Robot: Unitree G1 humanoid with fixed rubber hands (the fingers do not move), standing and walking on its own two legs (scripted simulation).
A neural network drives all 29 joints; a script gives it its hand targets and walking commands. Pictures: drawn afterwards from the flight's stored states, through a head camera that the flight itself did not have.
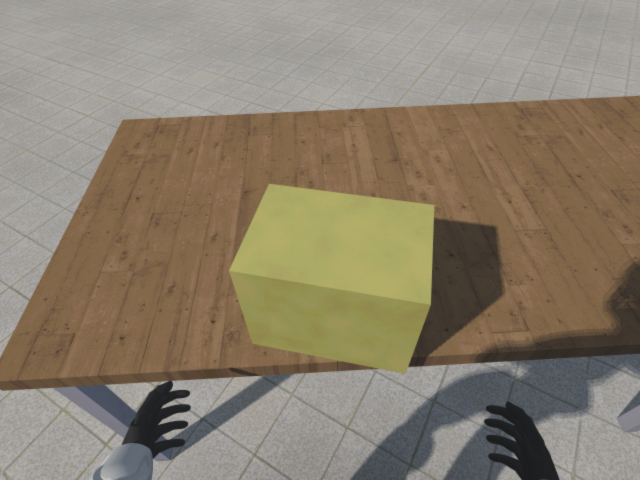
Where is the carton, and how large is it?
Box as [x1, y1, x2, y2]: [229, 184, 433, 373]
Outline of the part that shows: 269,184 229,270 252,343 405,373 430,305 433,205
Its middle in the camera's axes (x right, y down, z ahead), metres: +0.03 +0.05 +0.59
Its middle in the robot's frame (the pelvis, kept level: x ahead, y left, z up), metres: +0.40 +0.00 -0.01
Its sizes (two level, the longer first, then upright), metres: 0.246 0.169 0.196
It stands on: a table, 0.67 m high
